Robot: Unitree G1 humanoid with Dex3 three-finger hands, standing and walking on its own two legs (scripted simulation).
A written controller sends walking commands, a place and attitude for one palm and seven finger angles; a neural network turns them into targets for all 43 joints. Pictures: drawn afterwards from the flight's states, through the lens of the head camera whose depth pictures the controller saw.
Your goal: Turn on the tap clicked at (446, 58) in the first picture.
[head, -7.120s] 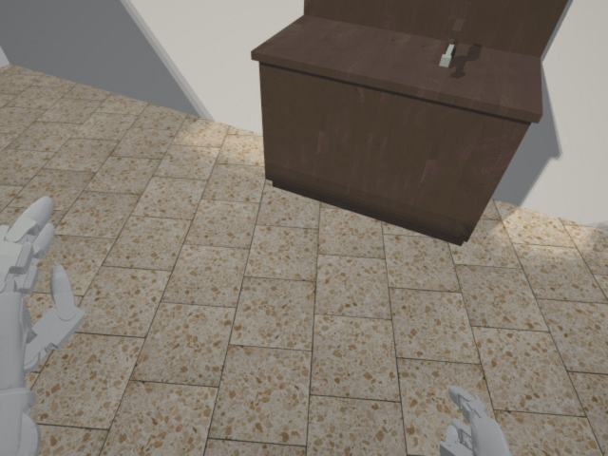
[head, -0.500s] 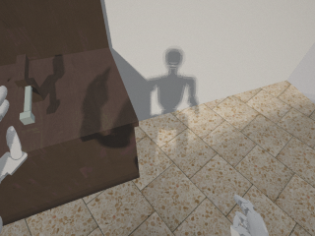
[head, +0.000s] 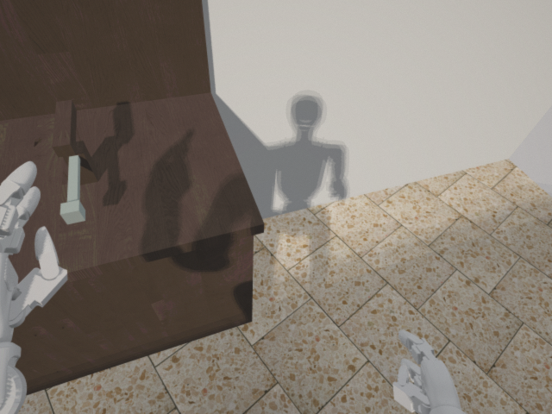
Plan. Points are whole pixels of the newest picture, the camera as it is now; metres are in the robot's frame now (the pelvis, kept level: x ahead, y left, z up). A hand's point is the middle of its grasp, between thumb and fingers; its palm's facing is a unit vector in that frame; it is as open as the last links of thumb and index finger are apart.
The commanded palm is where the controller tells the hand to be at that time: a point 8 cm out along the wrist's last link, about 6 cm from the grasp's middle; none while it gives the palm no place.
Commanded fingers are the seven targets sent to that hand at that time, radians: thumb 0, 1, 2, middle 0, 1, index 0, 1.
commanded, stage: look again from close up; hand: left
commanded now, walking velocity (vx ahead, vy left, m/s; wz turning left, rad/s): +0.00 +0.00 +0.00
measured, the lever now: (73, 212) +0.39 +0.38 +0.01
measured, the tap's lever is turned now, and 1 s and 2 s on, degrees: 0 0 0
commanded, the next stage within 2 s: turn the palm inward beside the body in 0.38 s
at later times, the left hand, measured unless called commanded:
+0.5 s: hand (70, 285) +0.20 +0.24 +0.16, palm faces +0.42 -0.83 -0.37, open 7.4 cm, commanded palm +0.14 +0.27 +0.17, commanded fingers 0.00 0.90 0.90 -0.20 -0.30 -0.20 -0.30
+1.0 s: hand (75, 305) +0.19 +0.23 +0.14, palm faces +0.62 -0.74 -0.27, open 7.4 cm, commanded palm +0.15 +0.25 +0.15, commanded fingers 0.00 0.90 0.90 -0.20 -0.30 -0.20 -0.30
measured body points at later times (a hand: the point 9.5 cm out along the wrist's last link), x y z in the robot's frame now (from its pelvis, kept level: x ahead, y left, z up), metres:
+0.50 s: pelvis -0.01 -0.02 +0.00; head +0.00 -0.01 +0.45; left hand +0.18 +0.28 +0.18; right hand +0.17 -0.24 -0.08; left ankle +0.01 +0.07 -0.75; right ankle -0.01 -0.14 -0.74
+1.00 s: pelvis +0.01 -0.09 -0.02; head +0.00 -0.10 +0.43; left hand +0.15 +0.27 +0.16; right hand +0.21 -0.31 -0.10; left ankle +0.01 +0.07 -0.74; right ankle -0.01 -0.14 -0.75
